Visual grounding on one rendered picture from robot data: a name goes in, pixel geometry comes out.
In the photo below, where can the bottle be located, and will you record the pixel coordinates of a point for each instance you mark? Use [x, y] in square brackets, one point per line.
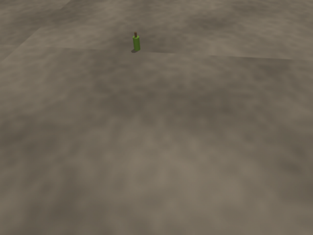
[136, 42]

